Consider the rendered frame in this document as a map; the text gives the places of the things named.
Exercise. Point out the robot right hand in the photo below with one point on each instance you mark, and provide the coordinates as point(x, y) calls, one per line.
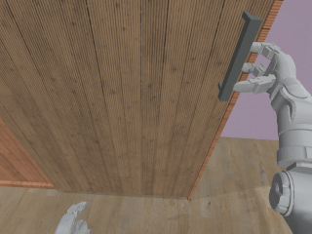
point(280, 67)

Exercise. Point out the wardrobe door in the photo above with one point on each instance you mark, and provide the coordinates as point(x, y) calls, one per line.
point(118, 96)
point(15, 163)

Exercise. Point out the robot right upper arm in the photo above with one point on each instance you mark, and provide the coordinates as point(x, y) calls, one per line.
point(291, 196)

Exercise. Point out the handle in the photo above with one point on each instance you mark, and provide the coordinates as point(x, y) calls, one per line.
point(244, 44)

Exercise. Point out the robot left hand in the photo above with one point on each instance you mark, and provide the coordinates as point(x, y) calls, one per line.
point(67, 223)

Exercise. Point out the robot right forearm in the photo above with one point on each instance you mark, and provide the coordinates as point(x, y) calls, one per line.
point(293, 107)

